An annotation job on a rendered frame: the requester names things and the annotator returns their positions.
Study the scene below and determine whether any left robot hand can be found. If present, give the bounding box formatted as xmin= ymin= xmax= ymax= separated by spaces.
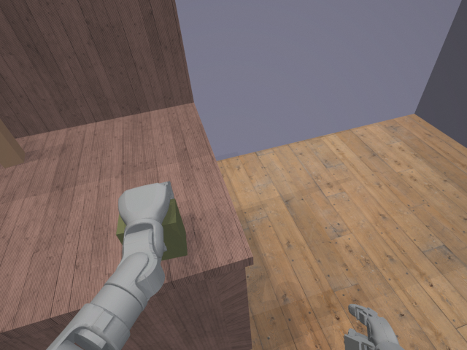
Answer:
xmin=118 ymin=181 xmax=174 ymax=252

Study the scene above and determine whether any sponge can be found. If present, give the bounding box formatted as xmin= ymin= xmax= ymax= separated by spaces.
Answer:
xmin=116 ymin=198 xmax=188 ymax=261

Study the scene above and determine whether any right robot hand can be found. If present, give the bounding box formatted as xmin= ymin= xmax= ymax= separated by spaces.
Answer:
xmin=344 ymin=304 xmax=399 ymax=350

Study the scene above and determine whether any table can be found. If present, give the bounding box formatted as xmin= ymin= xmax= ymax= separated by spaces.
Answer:
xmin=0 ymin=0 xmax=254 ymax=350

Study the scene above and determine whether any left robot forearm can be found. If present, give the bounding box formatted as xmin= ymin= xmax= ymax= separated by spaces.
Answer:
xmin=46 ymin=219 xmax=165 ymax=350

